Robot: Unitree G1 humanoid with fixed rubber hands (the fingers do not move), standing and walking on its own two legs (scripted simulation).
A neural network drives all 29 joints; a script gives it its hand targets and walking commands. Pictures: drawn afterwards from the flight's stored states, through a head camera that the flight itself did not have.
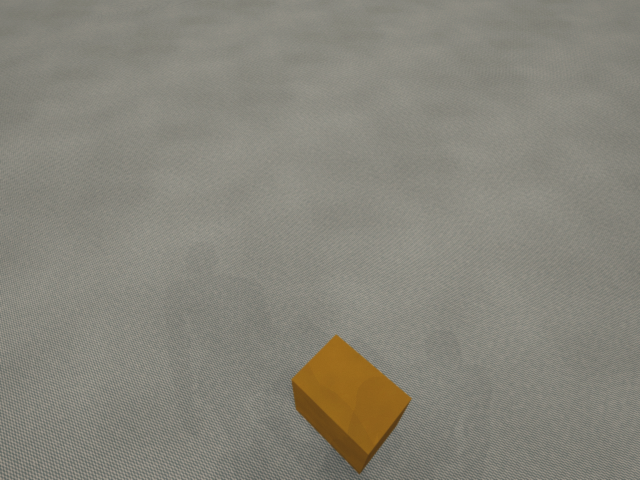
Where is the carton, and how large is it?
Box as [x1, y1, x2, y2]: [291, 335, 411, 473]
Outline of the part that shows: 335,335 291,379 296,409 359,473 396,425 411,398 337,335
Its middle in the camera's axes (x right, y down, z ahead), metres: +0.08 +0.45 +1.08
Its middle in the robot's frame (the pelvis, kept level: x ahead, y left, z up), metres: +0.40 -0.07 -0.65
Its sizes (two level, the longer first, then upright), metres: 0.252 0.172 0.254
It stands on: the floor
